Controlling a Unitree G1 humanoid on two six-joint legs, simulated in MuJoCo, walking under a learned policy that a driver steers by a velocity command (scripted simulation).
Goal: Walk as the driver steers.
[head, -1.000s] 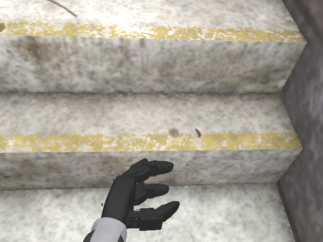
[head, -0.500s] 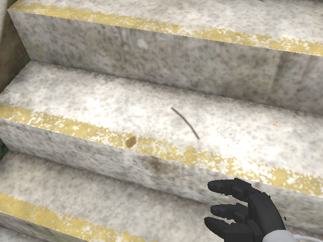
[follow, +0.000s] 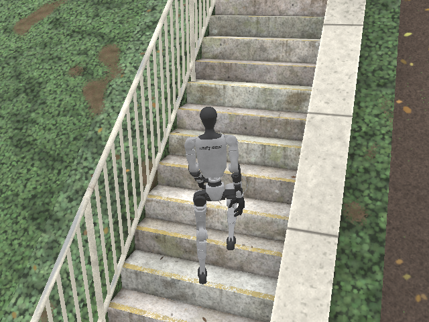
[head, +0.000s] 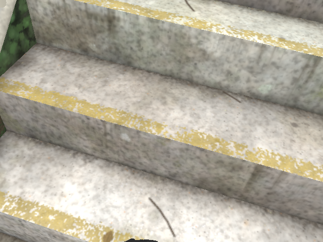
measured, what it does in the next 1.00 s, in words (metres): walks ahead: left foot 0.20 m lower, then right foot 0.21 m higher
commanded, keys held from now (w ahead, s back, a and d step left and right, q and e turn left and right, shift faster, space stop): no key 0.16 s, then w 0.62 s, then w+e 0.22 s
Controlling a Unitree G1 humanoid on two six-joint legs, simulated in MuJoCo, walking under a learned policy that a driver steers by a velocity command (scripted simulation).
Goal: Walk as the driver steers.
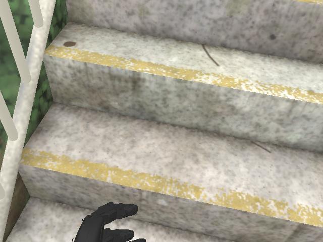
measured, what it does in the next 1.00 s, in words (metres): climbs, turning right: left foot, then right foot 0.20 m higher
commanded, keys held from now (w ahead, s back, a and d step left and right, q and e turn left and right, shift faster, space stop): w+e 1.00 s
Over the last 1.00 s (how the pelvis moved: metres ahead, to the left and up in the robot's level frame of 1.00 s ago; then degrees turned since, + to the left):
0.16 0.15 0.10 -7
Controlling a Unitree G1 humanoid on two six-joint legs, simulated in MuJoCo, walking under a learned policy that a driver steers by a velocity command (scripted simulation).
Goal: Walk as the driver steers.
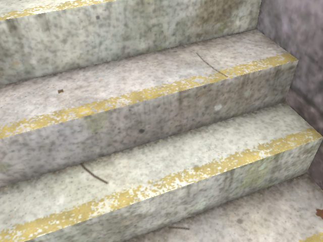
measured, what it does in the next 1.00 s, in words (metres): climbs: left foot 0.20 m higher, then right foot 0.20 m higher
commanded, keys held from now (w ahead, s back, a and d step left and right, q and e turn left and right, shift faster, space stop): w+e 0.12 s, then w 0.14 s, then w+q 0.74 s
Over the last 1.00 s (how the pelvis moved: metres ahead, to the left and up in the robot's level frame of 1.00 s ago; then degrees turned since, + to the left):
0.24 -0.02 0.21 -31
